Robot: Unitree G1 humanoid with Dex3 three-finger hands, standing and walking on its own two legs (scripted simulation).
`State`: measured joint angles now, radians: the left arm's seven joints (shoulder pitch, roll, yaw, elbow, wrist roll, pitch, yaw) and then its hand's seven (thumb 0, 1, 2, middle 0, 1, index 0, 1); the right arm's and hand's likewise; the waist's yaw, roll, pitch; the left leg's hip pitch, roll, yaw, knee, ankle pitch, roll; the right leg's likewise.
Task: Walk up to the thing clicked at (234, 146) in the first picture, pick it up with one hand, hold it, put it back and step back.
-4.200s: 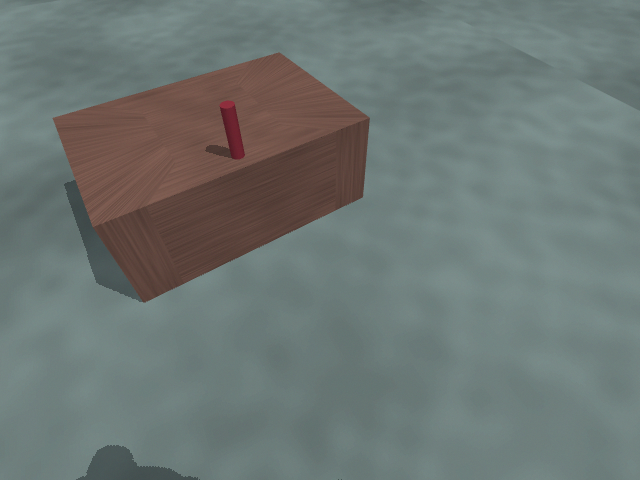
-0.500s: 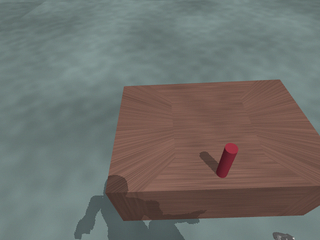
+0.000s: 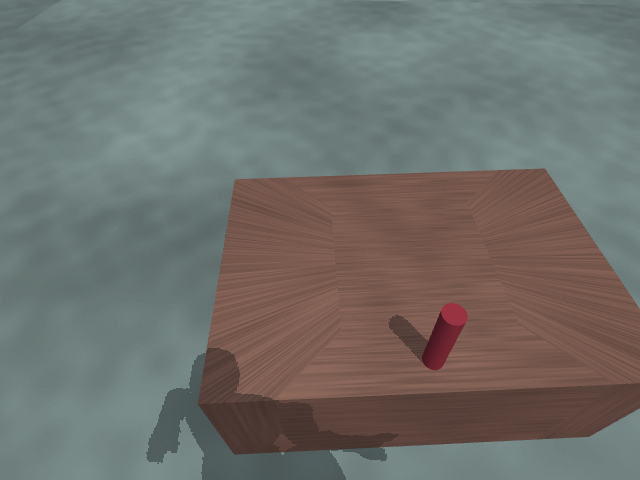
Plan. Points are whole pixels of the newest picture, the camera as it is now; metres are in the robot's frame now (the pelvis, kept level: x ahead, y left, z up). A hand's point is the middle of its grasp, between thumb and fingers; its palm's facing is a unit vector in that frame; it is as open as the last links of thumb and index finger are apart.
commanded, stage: walk up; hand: right
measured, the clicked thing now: (442, 339) +0.43 -0.22 -0.26
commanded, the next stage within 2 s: stand in 0.94 s
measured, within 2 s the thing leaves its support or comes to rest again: neither
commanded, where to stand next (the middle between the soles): +0.05 +0.00 m, yaw -1 degrees
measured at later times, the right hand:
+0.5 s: hand out of the picture +0.09 -0.25 -0.15, palm faces -0.01 +0.95 -0.32, open 7.4 cm
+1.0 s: hand out of the picture +0.10 -0.25 -0.15, palm faces -0.01 +0.95 -0.32, open 7.4 cm
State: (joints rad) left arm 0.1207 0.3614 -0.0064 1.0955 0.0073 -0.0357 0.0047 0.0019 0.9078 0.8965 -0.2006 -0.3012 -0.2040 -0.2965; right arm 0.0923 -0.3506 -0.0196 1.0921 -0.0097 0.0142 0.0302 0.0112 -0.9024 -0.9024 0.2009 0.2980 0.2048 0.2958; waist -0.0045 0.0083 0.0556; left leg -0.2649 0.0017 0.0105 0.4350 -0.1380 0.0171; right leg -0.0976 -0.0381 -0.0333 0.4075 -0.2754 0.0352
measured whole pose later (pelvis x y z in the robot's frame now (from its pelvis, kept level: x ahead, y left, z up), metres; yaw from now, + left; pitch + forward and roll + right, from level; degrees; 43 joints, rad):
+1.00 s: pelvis +0.01 +0.00 +0.00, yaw +0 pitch -2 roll +0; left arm 0.11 0.36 0.01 1.12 0.02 -0.02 0.00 0.00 0.91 0.90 -0.20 -0.30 -0.20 -0.30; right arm 0.07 -0.34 -0.02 1.12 -0.01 0.01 0.02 0.01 -0.90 -0.90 0.20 0.30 0.20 0.30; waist 0.00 0.00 0.05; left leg -0.21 -0.01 0.01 0.36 -0.12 0.02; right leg -0.04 -0.05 -0.04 0.33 -0.26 0.04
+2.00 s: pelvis +0.02 -0.01 +0.01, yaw +0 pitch -2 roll +0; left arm 0.14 0.35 0.01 1.12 0.02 0.00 -0.01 0.00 0.91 0.90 -0.20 -0.30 -0.20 -0.30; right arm 0.10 -0.35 0.01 1.14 -0.01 0.00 0.01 0.01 -0.90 -0.90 0.20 0.30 0.20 0.30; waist 0.00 -0.01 0.06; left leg -0.19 0.01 0.01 0.35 -0.13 0.00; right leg -0.02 -0.03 -0.04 0.30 -0.25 0.02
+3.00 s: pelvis +0.03 -0.01 +0.01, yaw +0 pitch -2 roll +0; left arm 0.15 0.35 0.01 1.10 0.02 0.00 0.00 0.00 0.91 0.90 -0.20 -0.30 -0.20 -0.30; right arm 0.09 -0.34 0.01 1.13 -0.01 -0.01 0.00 0.01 -0.90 -0.90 0.20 0.30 0.21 0.30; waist 0.00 -0.01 0.05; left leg -0.17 0.00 0.01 0.35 -0.14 0.00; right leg 0.01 -0.04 -0.03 0.29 -0.26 0.03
